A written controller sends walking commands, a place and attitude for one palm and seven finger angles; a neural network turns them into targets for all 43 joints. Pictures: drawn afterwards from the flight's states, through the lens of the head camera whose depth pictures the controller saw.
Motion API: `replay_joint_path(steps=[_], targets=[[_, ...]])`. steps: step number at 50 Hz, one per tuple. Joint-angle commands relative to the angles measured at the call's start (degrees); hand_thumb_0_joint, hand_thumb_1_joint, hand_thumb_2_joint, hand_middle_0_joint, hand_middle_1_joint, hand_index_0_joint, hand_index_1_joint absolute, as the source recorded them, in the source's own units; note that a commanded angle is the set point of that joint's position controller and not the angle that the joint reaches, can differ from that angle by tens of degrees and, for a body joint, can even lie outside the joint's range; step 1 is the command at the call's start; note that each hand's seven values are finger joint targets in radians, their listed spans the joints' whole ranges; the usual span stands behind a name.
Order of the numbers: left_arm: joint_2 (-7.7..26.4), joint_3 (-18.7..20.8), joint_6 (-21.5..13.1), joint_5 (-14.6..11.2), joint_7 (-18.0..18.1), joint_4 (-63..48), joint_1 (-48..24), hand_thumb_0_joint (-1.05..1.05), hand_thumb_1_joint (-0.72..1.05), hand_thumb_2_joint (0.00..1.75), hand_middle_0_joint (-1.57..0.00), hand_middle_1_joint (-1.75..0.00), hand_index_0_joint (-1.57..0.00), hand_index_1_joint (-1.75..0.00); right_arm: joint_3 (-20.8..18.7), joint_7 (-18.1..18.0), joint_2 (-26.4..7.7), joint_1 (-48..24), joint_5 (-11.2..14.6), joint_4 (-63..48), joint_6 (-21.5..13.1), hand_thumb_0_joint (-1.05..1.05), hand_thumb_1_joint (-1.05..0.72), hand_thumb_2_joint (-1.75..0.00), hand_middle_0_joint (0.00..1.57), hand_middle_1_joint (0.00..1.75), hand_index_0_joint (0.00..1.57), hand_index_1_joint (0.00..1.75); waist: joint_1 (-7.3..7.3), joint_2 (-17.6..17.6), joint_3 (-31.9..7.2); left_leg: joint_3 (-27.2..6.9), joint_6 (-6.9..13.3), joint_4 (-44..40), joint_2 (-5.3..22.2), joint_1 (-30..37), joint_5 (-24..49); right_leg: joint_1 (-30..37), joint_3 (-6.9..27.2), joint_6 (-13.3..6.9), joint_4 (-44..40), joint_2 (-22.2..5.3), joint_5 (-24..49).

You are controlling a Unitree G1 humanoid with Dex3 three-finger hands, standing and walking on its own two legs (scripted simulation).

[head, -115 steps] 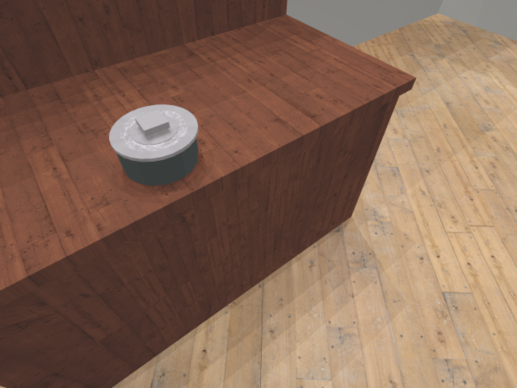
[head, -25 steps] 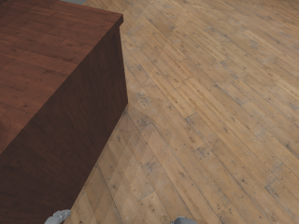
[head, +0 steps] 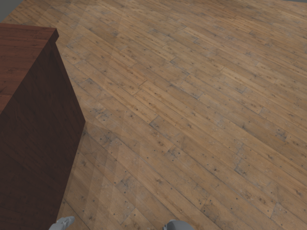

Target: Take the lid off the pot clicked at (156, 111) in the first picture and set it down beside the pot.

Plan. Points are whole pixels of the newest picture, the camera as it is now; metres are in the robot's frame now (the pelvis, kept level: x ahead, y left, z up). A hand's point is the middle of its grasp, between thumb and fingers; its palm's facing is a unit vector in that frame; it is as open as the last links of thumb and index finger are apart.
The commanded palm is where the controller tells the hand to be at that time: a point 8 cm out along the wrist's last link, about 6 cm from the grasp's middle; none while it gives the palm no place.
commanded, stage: walk to a spot facing it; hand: left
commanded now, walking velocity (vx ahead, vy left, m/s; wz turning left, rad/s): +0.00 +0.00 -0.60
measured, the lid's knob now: out of the picture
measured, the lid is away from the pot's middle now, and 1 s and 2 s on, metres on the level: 0.00 0.00 0.00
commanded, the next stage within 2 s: turn to face it in 1.04 s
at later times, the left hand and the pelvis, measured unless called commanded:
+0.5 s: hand (104, 226) +0.15 +0.14 -0.16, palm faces -0.26 -0.94 -0.23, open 7.4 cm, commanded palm none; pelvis +0.06 -0.05 +0.01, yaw -18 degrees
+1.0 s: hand (151, 135) +0.45 +0.02 -0.15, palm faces -0.60 -0.78 -0.20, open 7.4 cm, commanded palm none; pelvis +0.24 -0.07 +0.01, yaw -37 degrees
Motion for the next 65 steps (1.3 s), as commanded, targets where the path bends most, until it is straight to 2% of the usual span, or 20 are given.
replay_joint_path(steps=[1,8,12,13,14,18,28,31,32,33,34,37,40,48,52,54,56,58,61,65], targets=[[3.34,1.31,-1.37,-0.49,-1.04,-4.47,0.18,0.0,0.9,0.9,-0.2,-0.3,-0.2,-0.3,-3.11,-0.77,-11.49,1.01,-0.17,-3.66,-1.22,0.0,-0.9,-0.9,0.2,0.3,0.2,0.3,0.44,11.97,-5.89,-7.71,6.17,-14.91,14.67,9.5,22.89,-5.64,-2.56,1.96,8.14,-4.98,3.18],[1.3,0.32,-1.97,-0.59,-1.13,-5.36,-3.51,0.0,0.9,0.9,-0.2,-0.3,-0.2,-0.3,-5.15,0.0,-14.05,5.64,-0.29,-0.37,-0.61,0.0,-0.9,-0.9,0.2,0.3,0.2,0.3,-2.82,14.56,-7.09,-0.87,6.54,-9.24,17.34,14.34,32.61,1.62,-8.76,0.99,-14.61,-4.92,0.99],[4.49,1.45,-3.23,-0.19,-1.05,-1.74,6.36,0.0,0.9,0.9,-0.2,-0.3,-0.2,-0.3,-5.27,0.6,-13.17,3.78,-0.04,-0.23,-0.35,0.0,-0.9,-0.9,0.2,0.3,0.2,0.3,2.43,8.79,-10.29,5.15,0.21,5.37,14.55,3.32,11.2,21.92,-9.45,-2.28,-34.44,-4.15,11.99],[12.06,2.93,-4.03,0.33,-0.26,-0.09,11.57,0.0,0.9,0.9,-0.2,-0.3,-0.2,-0.3,-3.98,1.13,-8.21,2.33,0.54,-2.49,-0.11,0.0,-0.9,-0.9,0.2,0.3,0.2,0.3,5.42,-12.53,-11.03,9.28,-3.6,19.87,7.63,-14.85,-11.98,34.17,11.13,-8.2,-41.2,-19.08,11.61],[14.97,3.5,-3.68,-0.9,0.47,0.88,15.87,0.0,0.9,0.9,-0.2,-0.3,-0.2,-0.3,-3.28,0.93,-8.35,-5.23,0.11,-5.68,0.25,0.0,-0.9,-0.9,0.2,0.3,0.2,0.3,8.54,-14.82,-7.76,1.5,-4.46,29.15,3.62,-25.1,-22.54,32.26,24.1,-13.65,-43.61,-26.43,16.22],[8.34,1.87,-5.31,-0.58,1.07,-0.58,7.97,0.0,0.9,0.9,-0.2,-0.3,-0.2,-0.3,-3.95,1.83,-9.74,-6.8,-0.46,-3.14,-0.4,0.0,-0.9,-0.9,0.2,0.3,0.2,0.3,3.1,-3.89,-1.09,-4.73,-4.71,31.69,6.06,-23.1,-5.29,20.12,16.45,-12.96,-45.01,-18.73,6.6],[9.72,2.08,-6.73,-0.25,0.5,2.15,10.15,0.0,0.9,0.9,-0.2,-0.3,-0.2,-0.3,-3.35,2.48,-7.37,-8.93,0.38,-4.69,-2.58,0.0,-0.9,-0.9,0.2,0.3,0.2,0.3,3.0,-4.86,-1.79,-2.22,-4.82,10.1,1.01,-13.05,-0.9,18.92,15.27,-12.6,-42.22,-15.14,15.21],[9.26,2.37,-6.5,-0.48,0.35,2.0,7.12,0.0,0.9,0.9,-0.2,-0.3,-0.2,-0.3,-3.72,1.64,-8.28,-1.35,0.5,-2.37,-3.45,0.0,-0.9,-0.9,0.2,0.3,0.2,0.3,-1.19,-3.3,-3.05,-0.67,-4.13,-2.7,-1.27,4.67,3.17,10.56,13.65,-9.87,-35.25,-11.64,16.1],[6.87,2.07,-6.52,-0.59,0.16,1.7,6.56,0.0,0.9,0.9,-0.2,-0.3,-0.2,-0.3,-4.33,0.57,-11.17,6.49,0.32,0.18,-3.94,0.0,-0.9,-0.9,0.2,0.3,0.2,0.3,-4.37,2.05,-6.49,-3.38,-3.23,-7.54,1.08,17.32,1.25,5.12,10.93,-7.88,-24.39,-7.6,19.52],[2.63,1.54,-6.32,-1.34,-0.48,0.72,8.33,0.0,0.9,0.9,-0.2,-0.3,-0.2,-0.3,-5.95,0.0,-18.6,14.36,-0.76,1.98,-4.29,0.0,-0.9,-0.9,0.2,0.3,0.2,0.3,-6.91,19.74,-12.57,-24.96,1.81,-13.15,18.27,27.91,-10.24,-6.16,2.6,-4.42,-5.75,0.41,3.0],[1.92,1.17,-6.76,-1.01,-0.78,-0.85,7.81,0.0,0.9,0.9,-0.2,-0.3,-0.2,-0.3,-5.41,-0.01,-19.67,17.19,-0.76,2.06,-3.81,0.0,-0.9,-0.9,0.2,0.3,0.2,0.3,-6.48,20.75,-11.64,-36.51,6.64,-20.19,27.11,26.06,-16.74,-12.43,-0.64,-3.27,6.68,0.27,-5.85],[2.26,1.59,-5.92,0.24,-1.71,0.46,4.03,0.0,0.9,0.9,-0.2,-0.3,-0.2,-0.3,-3.12,0.22,-10.5,6.63,-0.43,0.54,-4.22,0.0,-0.9,-0.9,0.2,0.3,0.2,0.3,-1.56,11.75,1.24,-23.2,4.88,-23.78,21.83,7.33,-14.0,-13.97,-0.98,-2.68,16.26,-7.69,5.85],[-0.24,1.18,-4.37,0.22,-2.23,2.06,6.92,0.0,0.9,0.9,-0.2,-0.3,-0.2,-0.3,-2.28,-0.23,-7.59,5.27,0.3,1.84,-5.14,0.0,-0.9,-0.9,0.2,0.3,0.2,0.3,1.44,12.16,-1.5,-5.43,2.76,-19.93,16.44,8.01,14.43,-10.48,-3.57,-0.69,13.09,-8.8,12.43],[-2.17,-0.18,-2.96,0.05,-2.13,-1.64,-4.23,0.0,0.9,0.9,-0.2,-0.3,-0.2,-0.3,-3.13,-0.24,-9.28,9.65,-0.09,5.22,-3.94,0.0,-0.9,-0.9,0.2,0.3,0.2,0.3,-1.01,11.93,-1.57,7.51,4.32,-14.28,15.95,14.01,35.96,-9.01,-10.37,0.36,-10.05,-7.55,15.02],[-0.78,-0.27,-3.59,0.22,-1.76,-2.29,-5.6,0.0,0.9,0.9,-0.2,-0.3,-0.2,-0.3,-4.14,-0.15,-10.75,10.41,-0.11,5.75,-2.86,0.0,-0.9,-0.9,0.2,0.3,0.2,0.3,-1.07,12.02,-3.36,9.4,3.58,-6.56,17.07,16.06,44.14,-0.65,-12.69,-2.06,-19.39,-4.3,15.02],[2.71,0.44,-4.63,0.46,-1.29,0.19,3.65,0.0,0.9,0.9,-0.2,-0.3,-0.2,-0.3,-4.36,0.14,-11.82,9.41,0.38,5.0,-2.54,0.0,-0.9,-0.9,0.2,0.3,0.2,0.3,4.07,10.03,-8.96,11.2,0.54,10.08,15.3,11.44,45.3,16.55,-13.78,-3.76,-28.11,-2.07,20.08],[14.53,3.04,-5.86,-0.52,0.34,3.04,15.36,0.0,0.9,0.9,-0.2,-0.3,-0.2,-0.3,-3.39,0.38,-6.64,10.13,1.47,1.75,-2.01,0.0,-0.9,-0.9,0.2,0.3,0.2,0.3,7.63,-10.64,-22.11,7.77,-6.02,46.76,2.58,-19.09,-20.91,44.68,20.8,-16.73,-27.91,-29.31,67.88],[12.78,2.33,-5.18,-1.49,1.79,1.66,11.06,0.0,0.9,0.9,-0.2,-0.3,-0.2,-0.3,-2.89,-0.39,-6.83,6.71,1.34,1.81,-1.4,0.0,-0.9,-0.9,0.2,0.3,0.2,0.3,5.51,-5.31,-21.02,-4.82,-4.65,49.57,4.77,-18.88,-16.02,35.2,16.87,-16.97,-31.99,-26.64,58.51],[5.33,-0.16,-5.07,-0.71,2.99,-0.92,-1.29,0.0,0.9,0.9,-0.2,-0.3,-0.2,-0.3,-2.15,-0.38,-5.75,10.33,0.17,6.71,0.96,0.0,-0.9,-0.9,0.2,0.3,0.2,0.3,-1.38,-0.02,-11.07,-4.93,-4.46,42.39,5.72,-11.73,-6.86,14.9,3.54,-12.46,-37.88,-19.99,41.96],[3.07,-1.4,-5.11,-0.09,2.96,0.27,-4.31,0.0,0.9,0.9,-0.2,-0.3,-0.2,-0.3,-1.35,0.15,-2.71,14.75,0.29,9.17,1.74,0.0,-0.9,-0.9,0.2,0.3,0.2,0.3,-3.67,-2.22,-7.65,-3.22,-3.6,27.22,3.66,-3.07,-3.95,5.3,-3.67,-11.1,-42.26,-17.57,22.75]])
